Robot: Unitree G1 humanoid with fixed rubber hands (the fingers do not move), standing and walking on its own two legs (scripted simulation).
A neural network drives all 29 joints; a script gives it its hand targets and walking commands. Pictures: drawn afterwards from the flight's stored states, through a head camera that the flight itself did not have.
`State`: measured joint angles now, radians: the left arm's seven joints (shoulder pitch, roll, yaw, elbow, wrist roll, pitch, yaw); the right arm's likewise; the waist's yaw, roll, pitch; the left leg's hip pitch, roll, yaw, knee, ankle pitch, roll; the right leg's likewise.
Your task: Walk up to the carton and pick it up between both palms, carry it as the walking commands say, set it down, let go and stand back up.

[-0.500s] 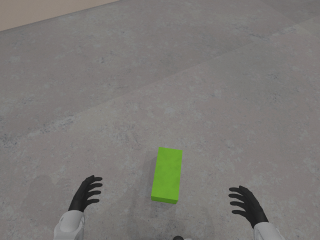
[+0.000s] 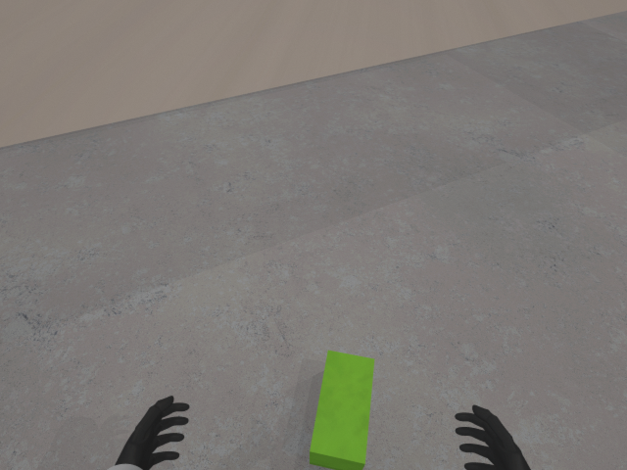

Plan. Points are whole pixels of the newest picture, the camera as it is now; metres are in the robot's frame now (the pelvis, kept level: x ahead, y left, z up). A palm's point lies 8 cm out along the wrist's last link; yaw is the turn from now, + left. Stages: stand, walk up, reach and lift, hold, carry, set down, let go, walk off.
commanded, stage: let go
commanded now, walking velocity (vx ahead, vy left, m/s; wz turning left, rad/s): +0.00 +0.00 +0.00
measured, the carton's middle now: (343, 409) +0.43 -0.07 -0.70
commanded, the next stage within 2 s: stand in 0.08 s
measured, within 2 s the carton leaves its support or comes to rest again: neither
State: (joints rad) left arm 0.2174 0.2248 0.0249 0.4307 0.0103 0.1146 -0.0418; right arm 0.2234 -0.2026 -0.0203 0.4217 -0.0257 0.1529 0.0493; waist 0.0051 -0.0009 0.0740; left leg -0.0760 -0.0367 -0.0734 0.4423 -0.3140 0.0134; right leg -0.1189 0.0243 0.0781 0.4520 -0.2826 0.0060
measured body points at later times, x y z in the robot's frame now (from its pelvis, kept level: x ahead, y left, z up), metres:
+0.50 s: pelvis +0.01 -0.02 -0.01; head +0.02 -0.02 +0.44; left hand +0.13 +0.28 -0.10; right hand +0.16 -0.30 -0.11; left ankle -0.05 +0.11 -0.74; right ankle -0.02 -0.13 -0.74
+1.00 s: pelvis +0.00 -0.02 +0.00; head +0.00 -0.02 +0.45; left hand +0.11 +0.29 -0.10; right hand +0.14 -0.31 -0.11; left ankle -0.05 +0.11 -0.74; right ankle -0.02 -0.13 -0.74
